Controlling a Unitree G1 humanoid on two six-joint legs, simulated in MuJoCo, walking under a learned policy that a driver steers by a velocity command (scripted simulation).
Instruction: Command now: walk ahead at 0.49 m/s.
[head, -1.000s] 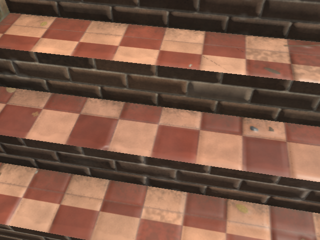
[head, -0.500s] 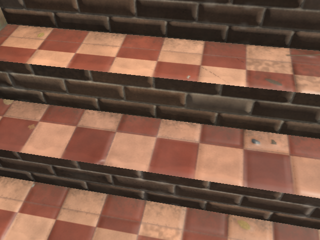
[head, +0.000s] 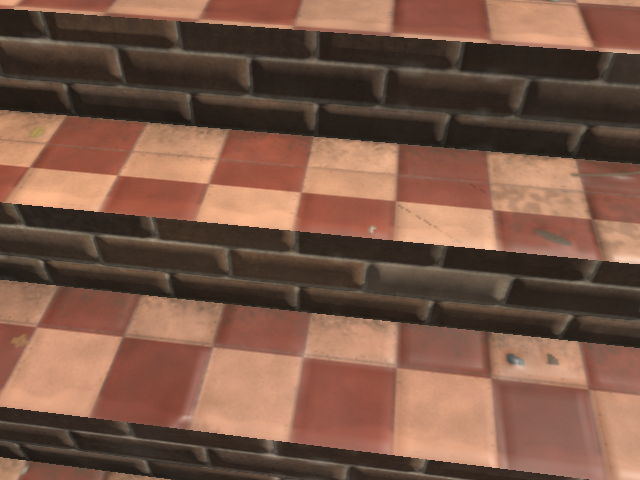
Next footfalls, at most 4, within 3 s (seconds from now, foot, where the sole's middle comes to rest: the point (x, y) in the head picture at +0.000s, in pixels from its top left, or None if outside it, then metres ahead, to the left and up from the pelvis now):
0.24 right None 0.27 -0.16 -0.58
0.78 left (308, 368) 0.58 0.02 -0.38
1.22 right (462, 198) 0.76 -0.23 -0.18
1.68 left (366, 4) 1.02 -0.09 0.02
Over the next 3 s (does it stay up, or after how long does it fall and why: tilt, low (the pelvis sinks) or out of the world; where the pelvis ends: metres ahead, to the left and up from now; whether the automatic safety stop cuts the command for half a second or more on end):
stays up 1.32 -0.47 1.10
